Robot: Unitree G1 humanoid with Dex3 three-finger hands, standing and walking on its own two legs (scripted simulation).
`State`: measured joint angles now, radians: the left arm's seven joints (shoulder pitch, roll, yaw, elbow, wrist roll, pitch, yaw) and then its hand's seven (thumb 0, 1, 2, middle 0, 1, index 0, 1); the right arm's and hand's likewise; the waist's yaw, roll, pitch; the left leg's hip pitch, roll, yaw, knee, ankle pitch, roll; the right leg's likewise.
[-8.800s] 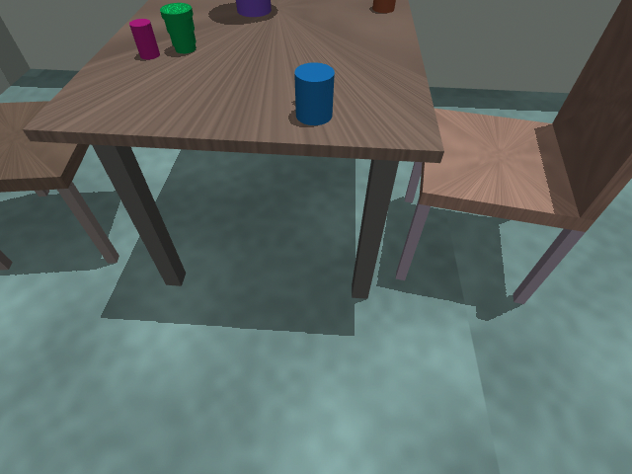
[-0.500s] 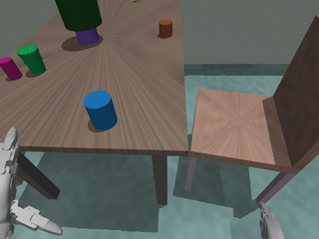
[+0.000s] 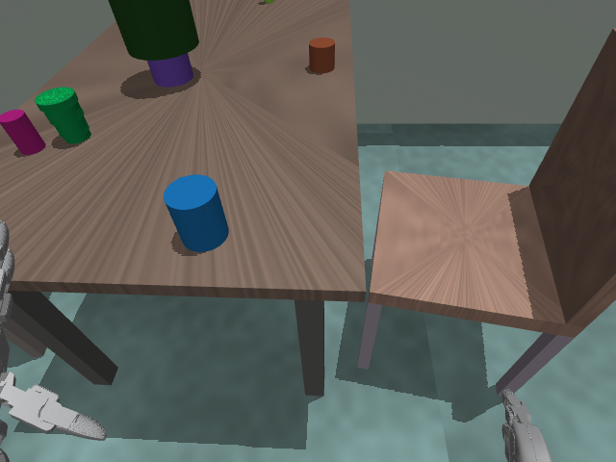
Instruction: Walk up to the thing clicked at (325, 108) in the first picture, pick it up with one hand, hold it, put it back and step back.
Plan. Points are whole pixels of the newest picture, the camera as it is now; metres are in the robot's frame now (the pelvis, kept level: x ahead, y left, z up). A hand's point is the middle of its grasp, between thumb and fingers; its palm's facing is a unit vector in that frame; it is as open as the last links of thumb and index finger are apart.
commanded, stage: go down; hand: left
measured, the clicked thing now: (195, 208) +0.49 +0.23 +0.03
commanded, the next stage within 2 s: none
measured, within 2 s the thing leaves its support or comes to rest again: neither
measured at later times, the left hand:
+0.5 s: hand (36, 259) +0.28 +0.32 +0.16, palm faces +0.30 -0.92 -0.26, open 17.6 cm
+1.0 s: hand (15, 242) +0.30 +0.36 +0.16, palm faces +0.25 -0.96 -0.07, open 17.6 cm
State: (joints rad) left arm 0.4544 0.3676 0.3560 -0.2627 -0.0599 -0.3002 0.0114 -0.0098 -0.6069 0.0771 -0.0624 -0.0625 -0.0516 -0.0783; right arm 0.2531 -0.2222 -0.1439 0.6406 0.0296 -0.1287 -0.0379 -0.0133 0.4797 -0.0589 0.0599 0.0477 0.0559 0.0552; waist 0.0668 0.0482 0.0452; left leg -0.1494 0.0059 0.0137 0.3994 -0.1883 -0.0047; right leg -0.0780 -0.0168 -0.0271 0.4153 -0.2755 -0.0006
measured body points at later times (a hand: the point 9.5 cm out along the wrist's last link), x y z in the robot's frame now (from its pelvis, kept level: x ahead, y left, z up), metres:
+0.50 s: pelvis +0.01 +0.00 +0.00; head +0.00 -0.01 +0.45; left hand +0.26 +0.37 +0.18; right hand +0.17 -0.25 -0.10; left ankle +0.02 +0.12 -0.74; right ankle -0.03 -0.12 -0.74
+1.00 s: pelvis +0.01 +0.01 +0.00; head +0.00 +0.01 +0.45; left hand +0.28 +0.41 +0.17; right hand +0.17 -0.25 -0.09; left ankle +0.02 +0.12 -0.74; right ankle -0.03 -0.12 -0.74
